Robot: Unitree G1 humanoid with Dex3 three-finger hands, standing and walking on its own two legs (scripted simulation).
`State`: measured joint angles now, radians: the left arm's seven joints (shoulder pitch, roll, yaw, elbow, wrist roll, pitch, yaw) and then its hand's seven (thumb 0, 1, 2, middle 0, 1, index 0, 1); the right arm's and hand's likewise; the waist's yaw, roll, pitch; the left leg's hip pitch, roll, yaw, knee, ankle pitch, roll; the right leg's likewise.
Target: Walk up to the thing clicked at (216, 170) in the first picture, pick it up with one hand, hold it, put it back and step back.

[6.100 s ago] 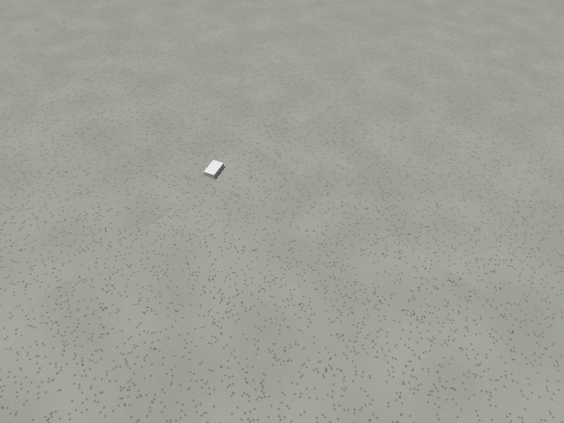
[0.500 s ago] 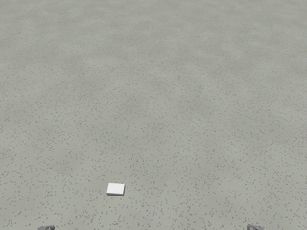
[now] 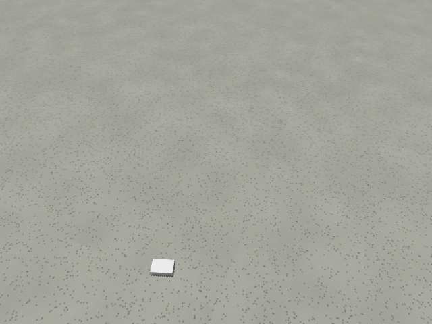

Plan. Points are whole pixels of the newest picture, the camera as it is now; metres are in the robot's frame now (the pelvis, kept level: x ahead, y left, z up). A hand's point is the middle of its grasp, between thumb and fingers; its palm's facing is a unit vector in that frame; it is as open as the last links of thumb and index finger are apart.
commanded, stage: walk up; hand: left
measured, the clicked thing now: (162, 266) +0.48 +0.23 -0.77
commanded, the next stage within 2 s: stand in 0.22 s
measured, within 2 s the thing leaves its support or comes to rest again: neither
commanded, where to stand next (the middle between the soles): +0.10 +0.00 m, yaw +0 degrees
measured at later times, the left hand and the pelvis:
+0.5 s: hand out of the picture +0.08 +0.25 -0.16, palm faces -0.02 -0.94 -0.34, open 7.4 cm; pelvis +0.00 +0.00 +0.00, yaw +0 degrees
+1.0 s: hand out of the picture +0.06 +0.24 -0.16, palm faces -0.02 -0.94 -0.35, open 7.4 cm; pelvis -0.01 -0.01 +0.00, yaw +0 degrees
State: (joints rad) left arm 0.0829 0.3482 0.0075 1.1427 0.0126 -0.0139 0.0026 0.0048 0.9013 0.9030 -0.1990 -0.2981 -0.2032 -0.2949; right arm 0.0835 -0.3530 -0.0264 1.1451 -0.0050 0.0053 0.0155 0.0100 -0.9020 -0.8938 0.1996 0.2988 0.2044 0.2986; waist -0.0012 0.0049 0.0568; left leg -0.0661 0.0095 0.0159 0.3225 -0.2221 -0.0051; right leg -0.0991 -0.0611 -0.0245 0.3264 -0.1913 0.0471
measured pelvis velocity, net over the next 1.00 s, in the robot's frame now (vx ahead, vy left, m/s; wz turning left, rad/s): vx -0.01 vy -0.01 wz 0.00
